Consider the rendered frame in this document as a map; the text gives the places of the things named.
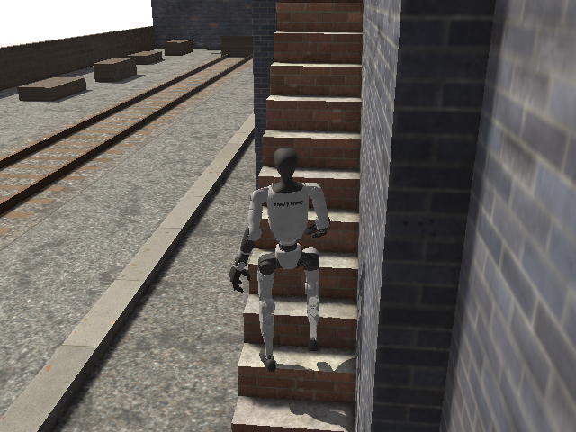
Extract stairs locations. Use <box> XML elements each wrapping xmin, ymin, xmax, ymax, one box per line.
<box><xmin>231</xmin><ymin>0</ymin><xmax>364</xmax><ymax>432</ymax></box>

